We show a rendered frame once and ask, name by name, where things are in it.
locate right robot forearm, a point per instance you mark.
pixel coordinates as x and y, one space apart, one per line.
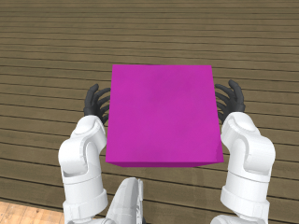
249 169

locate robot left shin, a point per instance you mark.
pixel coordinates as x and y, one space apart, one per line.
139 211

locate right robot upper arm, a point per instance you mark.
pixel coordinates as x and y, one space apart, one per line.
223 219

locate left robot forearm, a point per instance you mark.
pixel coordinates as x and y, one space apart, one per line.
78 156

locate left robot thigh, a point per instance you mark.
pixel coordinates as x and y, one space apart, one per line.
124 204

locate robot right hand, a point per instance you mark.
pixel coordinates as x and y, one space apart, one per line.
235 102

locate robot left hand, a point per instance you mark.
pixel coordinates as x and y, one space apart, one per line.
92 105

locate carton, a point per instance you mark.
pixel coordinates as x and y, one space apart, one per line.
163 116

